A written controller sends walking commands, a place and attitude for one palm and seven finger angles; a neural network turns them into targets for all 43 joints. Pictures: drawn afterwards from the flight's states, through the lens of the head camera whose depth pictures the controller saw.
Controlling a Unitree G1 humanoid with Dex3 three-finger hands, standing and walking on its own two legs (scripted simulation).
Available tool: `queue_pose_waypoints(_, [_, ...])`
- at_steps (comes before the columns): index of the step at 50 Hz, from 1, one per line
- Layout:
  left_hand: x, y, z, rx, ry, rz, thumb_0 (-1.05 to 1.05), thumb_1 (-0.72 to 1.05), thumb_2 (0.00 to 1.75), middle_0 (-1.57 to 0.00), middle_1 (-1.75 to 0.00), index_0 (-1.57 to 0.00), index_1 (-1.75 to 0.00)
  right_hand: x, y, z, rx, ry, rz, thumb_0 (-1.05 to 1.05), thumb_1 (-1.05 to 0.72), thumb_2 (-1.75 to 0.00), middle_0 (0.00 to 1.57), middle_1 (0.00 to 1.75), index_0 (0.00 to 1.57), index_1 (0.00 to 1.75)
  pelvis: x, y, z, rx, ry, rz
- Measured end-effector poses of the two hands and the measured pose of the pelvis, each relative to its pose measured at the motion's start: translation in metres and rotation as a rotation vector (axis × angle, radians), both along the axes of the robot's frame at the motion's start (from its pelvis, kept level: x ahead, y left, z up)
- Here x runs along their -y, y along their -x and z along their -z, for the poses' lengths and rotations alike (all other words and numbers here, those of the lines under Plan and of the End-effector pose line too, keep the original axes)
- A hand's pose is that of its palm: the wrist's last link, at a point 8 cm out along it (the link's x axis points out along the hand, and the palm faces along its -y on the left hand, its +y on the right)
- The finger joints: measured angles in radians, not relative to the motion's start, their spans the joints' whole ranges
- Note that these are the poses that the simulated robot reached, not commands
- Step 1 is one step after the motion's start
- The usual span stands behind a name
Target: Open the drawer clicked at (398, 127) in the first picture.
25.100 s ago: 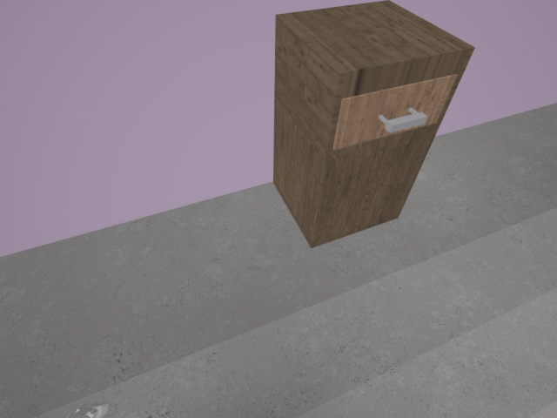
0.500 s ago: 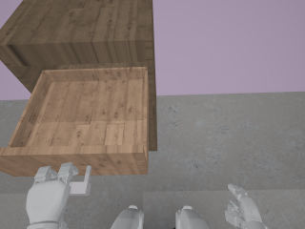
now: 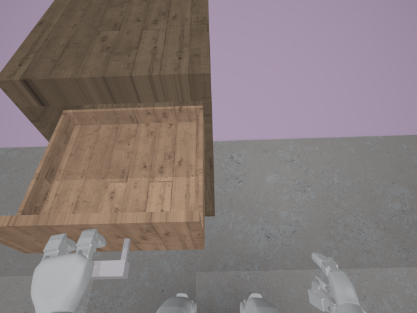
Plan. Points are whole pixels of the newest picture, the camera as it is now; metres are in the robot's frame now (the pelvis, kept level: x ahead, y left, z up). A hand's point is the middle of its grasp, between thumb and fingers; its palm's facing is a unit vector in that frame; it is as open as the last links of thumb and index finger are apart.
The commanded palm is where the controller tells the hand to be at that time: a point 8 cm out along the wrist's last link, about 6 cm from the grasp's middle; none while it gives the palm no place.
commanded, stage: lift the hand off the handle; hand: left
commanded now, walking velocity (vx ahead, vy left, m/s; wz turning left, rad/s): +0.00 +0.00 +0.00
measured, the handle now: (95, 257) +0.22 +0.25 -0.05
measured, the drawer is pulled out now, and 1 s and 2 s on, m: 0.30 0.30 0.30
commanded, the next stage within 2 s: draw the hand back to the body in 1.84 s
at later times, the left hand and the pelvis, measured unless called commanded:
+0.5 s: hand (72, 277) +0.18 +0.26 +0.00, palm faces -0.05 -0.10 -0.99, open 13.6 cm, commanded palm +0.17 +0.24 +0.06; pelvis +0.01 +0.01 +0.02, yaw +0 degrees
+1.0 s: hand (65, 270) +0.18 +0.25 +0.04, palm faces -0.01 -0.11 -0.99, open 13.4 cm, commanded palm +0.17 +0.24 +0.10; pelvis +0.02 +0.01 +0.03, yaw -1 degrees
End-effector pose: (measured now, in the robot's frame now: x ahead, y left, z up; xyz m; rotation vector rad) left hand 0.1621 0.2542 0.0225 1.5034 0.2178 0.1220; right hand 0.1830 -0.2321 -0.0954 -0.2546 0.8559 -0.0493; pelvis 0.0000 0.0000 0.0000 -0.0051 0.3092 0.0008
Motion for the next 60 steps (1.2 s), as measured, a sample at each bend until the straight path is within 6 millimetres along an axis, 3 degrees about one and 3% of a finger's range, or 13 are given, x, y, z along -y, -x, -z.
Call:
queue_pose_waypoints(18, [-0.006,0.0,-0.023,-0.003,0.021,0.002,0.0,-0.49,0.3,-0.32,-1.2,-0.35,-1.21,-0.014,-0.011,-0.02,0.016,-0.02,-0.019,0.01,-0.9,-0.9,0.2,0.3,0.2,0.3,-0.009,-0.01,-0.016,0.041,0.006,0.002])
queue_pose_waypoints(36, [0.0,-0.001,-0.045,0.01,0.041,0.012,0.0,-0.49,0.3,-0.32,-1.2,-0.38,-1.22,-0.028,-0.02,-0.033,0.039,-0.058,-0.038,0.01,-0.9,-0.9,0.2,0.3,0.2,0.3,-0.016,-0.017,-0.026,0.081,0.006,0.008])
queue_pose_waypoints(60, [0.004,-0.006,-0.09,0.073,0.032,0.0,0.0,-0.49,0.3,-0.32,-1.2,-0.33,-1.21,-0.024,-0.027,-0.051,0.076,-0.093,-0.039,0.01,-0.91,-0.9,0.2,0.3,0.2,0.3,-0.009,-0.02,-0.042,0.139,-0.003,0.014])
